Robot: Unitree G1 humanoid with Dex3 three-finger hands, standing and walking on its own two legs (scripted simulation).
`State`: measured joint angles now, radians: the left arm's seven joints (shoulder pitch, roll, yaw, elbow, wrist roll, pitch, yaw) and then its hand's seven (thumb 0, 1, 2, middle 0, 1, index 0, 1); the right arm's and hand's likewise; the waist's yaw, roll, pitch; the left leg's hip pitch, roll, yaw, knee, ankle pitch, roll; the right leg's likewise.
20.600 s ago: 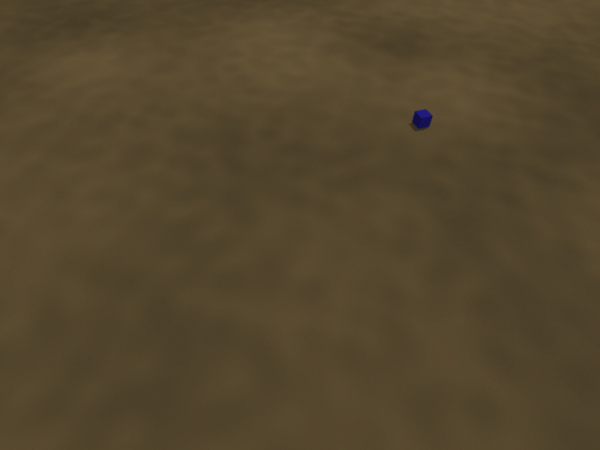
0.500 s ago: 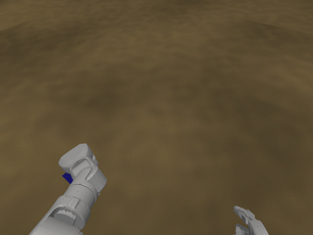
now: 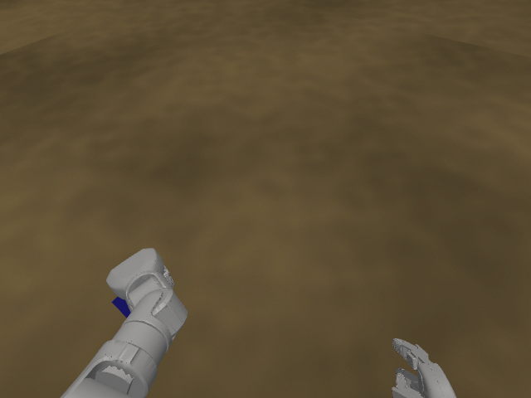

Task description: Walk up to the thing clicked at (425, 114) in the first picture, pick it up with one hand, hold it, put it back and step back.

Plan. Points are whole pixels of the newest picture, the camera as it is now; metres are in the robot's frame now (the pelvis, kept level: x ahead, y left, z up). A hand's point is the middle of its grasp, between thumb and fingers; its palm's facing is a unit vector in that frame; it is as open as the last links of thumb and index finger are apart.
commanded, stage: hold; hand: left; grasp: from above
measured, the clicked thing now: (148, 306) +0.29 +0.24 -0.08
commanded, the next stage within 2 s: crouch in 0.12 s
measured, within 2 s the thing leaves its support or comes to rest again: neither
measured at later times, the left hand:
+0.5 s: hand (161, 302) +0.29 +0.22 -0.07, palm faces -0.33 -0.32 -0.89, open 6.7 cm
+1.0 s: hand (197, 318) +0.35 +0.21 -0.29, palm faces -0.28 -0.28 -0.92, open 6.3 cm
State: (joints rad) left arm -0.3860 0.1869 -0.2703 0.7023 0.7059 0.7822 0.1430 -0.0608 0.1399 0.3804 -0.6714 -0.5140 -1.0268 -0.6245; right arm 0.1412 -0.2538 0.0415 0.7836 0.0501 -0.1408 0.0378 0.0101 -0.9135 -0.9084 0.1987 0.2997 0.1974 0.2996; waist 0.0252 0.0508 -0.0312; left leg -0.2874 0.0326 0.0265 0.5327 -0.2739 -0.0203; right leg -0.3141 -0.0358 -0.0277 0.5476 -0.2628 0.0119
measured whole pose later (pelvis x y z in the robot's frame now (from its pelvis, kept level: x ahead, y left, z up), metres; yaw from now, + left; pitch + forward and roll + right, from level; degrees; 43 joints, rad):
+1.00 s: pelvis -0.05 +0.00 -0.16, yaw -2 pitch +29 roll -2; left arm -0.89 0.26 0.09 1.45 0.70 0.50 0.65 -0.13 0.17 0.30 -0.73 -0.39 -1.23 -0.44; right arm 0.19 -0.27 -0.05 0.88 -0.07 -0.18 0.14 0.01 -0.89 -0.90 0.20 0.30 0.20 0.30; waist -0.16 0.02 -0.18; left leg -1.41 0.07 -0.02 1.46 -0.57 -0.02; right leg -1.42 -0.01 -0.03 1.42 -0.51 0.01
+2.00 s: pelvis -0.09 +0.01 -0.41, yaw -3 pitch +36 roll -4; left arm -1.22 0.56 0.26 1.66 0.86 0.34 0.57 -0.08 0.13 0.36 -0.71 -0.46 -1.10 -0.56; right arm 0.17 -0.30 0.01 0.90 -0.17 -0.27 0.24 0.00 -0.92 -0.91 0.20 0.30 0.20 0.30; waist -0.29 0.06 -0.05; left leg -2.24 0.04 -0.08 2.29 -0.68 -0.02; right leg -2.24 -0.02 -0.02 2.22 -0.61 0.02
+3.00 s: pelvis -0.09 +0.01 -0.45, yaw -9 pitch +33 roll -10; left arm -1.28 0.80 0.34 1.82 0.90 0.24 0.71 -0.07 0.11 0.41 -0.71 -0.47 -1.14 -0.61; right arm 0.18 -0.35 0.15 0.84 -0.25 -0.33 0.41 0.00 -0.93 -0.91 0.20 0.30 0.19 0.30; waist -0.40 -0.02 0.15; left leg -2.35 0.03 -0.19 2.48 -0.72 -0.02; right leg -2.30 -0.01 -0.10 2.33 -0.61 0.04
